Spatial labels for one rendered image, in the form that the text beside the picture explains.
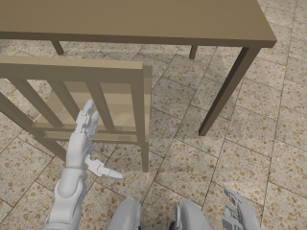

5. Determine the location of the left robot thigh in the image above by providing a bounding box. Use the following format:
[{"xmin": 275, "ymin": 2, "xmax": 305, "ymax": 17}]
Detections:
[{"xmin": 106, "ymin": 200, "xmax": 141, "ymax": 230}]

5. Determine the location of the left robot forearm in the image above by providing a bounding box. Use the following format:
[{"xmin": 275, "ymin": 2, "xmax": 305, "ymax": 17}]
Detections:
[{"xmin": 41, "ymin": 167, "xmax": 88, "ymax": 230}]

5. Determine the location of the chair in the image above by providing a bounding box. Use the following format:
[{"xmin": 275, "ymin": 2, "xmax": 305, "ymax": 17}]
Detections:
[{"xmin": 0, "ymin": 55, "xmax": 153, "ymax": 173}]

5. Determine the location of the robot right hand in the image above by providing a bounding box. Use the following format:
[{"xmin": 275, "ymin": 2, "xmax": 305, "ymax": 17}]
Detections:
[{"xmin": 222, "ymin": 187, "xmax": 261, "ymax": 230}]

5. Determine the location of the robot left hand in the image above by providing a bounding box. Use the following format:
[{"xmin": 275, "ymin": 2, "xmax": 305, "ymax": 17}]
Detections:
[{"xmin": 65, "ymin": 99, "xmax": 124, "ymax": 180}]

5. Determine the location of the right robot thigh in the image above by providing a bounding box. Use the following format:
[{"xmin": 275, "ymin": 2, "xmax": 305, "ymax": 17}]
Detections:
[{"xmin": 175, "ymin": 202, "xmax": 212, "ymax": 230}]

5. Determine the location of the table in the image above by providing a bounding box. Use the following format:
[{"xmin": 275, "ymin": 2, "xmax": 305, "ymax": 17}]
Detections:
[{"xmin": 0, "ymin": 0, "xmax": 277, "ymax": 136}]

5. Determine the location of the robot thigh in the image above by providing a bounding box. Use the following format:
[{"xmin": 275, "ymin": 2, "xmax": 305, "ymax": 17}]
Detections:
[
  {"xmin": 175, "ymin": 202, "xmax": 212, "ymax": 230},
  {"xmin": 106, "ymin": 200, "xmax": 141, "ymax": 230}
]

